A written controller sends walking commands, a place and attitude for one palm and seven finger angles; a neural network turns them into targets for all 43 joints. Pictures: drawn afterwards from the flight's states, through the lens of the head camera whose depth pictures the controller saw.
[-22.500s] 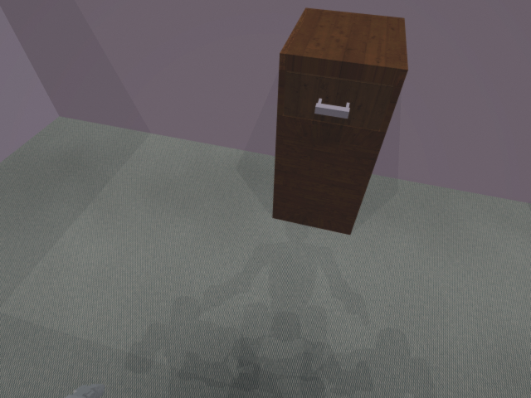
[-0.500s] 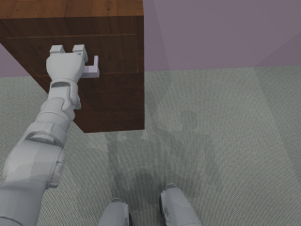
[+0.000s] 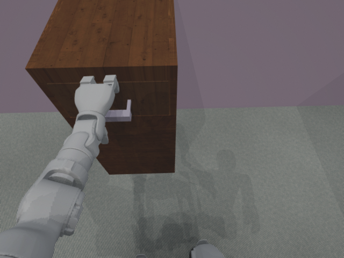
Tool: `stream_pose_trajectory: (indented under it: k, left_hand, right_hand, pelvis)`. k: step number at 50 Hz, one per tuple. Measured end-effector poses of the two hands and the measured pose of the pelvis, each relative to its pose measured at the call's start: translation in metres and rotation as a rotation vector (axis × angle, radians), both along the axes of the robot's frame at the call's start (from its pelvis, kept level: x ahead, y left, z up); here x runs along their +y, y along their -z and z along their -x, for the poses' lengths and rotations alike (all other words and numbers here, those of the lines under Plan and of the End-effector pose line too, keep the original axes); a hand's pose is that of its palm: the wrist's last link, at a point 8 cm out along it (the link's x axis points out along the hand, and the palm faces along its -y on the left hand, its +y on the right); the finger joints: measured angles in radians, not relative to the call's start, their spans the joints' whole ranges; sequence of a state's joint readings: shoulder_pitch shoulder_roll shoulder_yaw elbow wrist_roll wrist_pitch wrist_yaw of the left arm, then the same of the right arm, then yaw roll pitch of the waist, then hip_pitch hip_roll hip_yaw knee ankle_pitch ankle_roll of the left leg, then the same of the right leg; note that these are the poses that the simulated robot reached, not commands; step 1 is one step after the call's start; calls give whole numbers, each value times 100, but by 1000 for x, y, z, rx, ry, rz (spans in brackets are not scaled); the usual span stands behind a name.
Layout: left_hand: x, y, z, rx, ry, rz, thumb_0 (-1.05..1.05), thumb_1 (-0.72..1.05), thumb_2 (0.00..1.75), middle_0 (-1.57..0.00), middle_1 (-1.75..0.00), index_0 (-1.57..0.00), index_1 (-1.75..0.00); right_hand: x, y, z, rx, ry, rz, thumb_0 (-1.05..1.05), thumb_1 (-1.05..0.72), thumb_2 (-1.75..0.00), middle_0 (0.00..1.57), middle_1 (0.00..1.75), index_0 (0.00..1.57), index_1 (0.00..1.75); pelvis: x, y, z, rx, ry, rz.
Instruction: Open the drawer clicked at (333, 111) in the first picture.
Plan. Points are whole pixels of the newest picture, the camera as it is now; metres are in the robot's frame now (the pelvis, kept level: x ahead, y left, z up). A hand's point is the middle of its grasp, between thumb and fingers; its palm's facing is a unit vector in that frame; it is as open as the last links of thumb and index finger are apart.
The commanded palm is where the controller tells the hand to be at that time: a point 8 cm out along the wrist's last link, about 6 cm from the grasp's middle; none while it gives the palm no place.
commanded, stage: lift the fingers back up to retry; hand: left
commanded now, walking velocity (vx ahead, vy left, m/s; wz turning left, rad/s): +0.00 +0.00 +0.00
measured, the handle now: (113, 109) +0.53 +0.15 -0.05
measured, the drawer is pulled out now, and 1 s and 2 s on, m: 0.00 0.00 0.00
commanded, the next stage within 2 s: re-aim the fingers above the handle in 0.10 s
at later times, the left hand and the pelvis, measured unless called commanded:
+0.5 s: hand (102, 113) +0.47 +0.16 +0.02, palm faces -0.01 -0.01 -1.00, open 13.8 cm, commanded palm +0.45 +0.16 +0.06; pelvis +0.00 -0.01 +0.00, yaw +0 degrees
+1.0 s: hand (100, 111) +0.48 +0.17 +0.01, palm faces -0.03 +0.01 -1.00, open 13.8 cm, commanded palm +0.46 +0.17 +0.06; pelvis -0.01 -0.01 +0.00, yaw +0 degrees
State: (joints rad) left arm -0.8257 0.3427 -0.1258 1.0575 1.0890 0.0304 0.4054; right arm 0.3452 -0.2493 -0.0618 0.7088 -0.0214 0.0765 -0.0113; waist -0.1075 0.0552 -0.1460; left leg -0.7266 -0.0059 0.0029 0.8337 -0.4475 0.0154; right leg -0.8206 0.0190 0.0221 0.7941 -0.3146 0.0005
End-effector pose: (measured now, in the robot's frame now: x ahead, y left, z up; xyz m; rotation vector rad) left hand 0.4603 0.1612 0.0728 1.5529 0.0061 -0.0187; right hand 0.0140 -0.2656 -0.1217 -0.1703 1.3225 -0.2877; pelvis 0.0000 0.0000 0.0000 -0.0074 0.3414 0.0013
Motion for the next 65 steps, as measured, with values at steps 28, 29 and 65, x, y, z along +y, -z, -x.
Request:
stream_pose_trajectory:
  k: [28,29,65]
  left_hand:
    - [-1,1,6,5,-10,-12,0,-49,31,-32,-120,-32,-120]
    - [-1,1,6,5,-9,-11,0,-49,31,-32,-120,-32,-120]
    - [17,9,2,7,-30,-40,0,-48,31,-32,-120,-32,-120]
  right_hand:
    - [-3,2,-13,-34,-11,-8,0,-90,-89,20,30,21,29]
    - [-4,2,-10,-31,-8,-7,0,-90,-89,20,30,21,29]
    - [-3,3,11,-9,2,16,0,-90,-89,20,30,21,29]
  pelvis:
    - [-7,-1,2,-10,2,-9]
    - [-7,-1,3,-10,4,-10]
    - [-2,5,10,15,8,-8]
